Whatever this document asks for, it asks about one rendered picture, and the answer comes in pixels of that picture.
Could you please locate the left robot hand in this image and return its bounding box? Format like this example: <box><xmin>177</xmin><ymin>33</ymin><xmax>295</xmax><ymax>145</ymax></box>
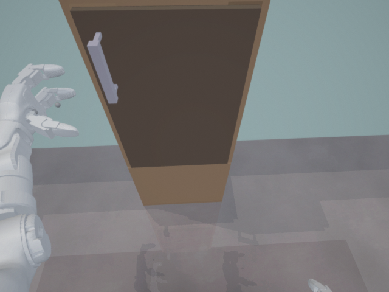
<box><xmin>0</xmin><ymin>64</ymin><xmax>79</xmax><ymax>139</ymax></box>

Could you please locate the cupboard door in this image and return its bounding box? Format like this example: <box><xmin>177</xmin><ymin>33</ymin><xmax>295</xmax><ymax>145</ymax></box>
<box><xmin>70</xmin><ymin>4</ymin><xmax>261</xmax><ymax>168</ymax></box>

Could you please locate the handle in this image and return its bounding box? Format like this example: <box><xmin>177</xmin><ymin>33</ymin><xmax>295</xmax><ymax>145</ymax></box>
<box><xmin>87</xmin><ymin>32</ymin><xmax>118</xmax><ymax>104</ymax></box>

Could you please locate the left robot upper arm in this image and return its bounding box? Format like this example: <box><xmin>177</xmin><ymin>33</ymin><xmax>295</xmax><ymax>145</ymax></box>
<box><xmin>0</xmin><ymin>213</ymin><xmax>51</xmax><ymax>292</ymax></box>

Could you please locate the left robot forearm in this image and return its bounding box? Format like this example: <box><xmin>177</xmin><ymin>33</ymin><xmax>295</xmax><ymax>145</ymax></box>
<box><xmin>0</xmin><ymin>120</ymin><xmax>37</xmax><ymax>220</ymax></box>

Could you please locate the right robot hand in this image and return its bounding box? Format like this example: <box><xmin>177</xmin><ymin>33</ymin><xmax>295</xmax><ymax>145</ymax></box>
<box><xmin>308</xmin><ymin>279</ymin><xmax>332</xmax><ymax>292</ymax></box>

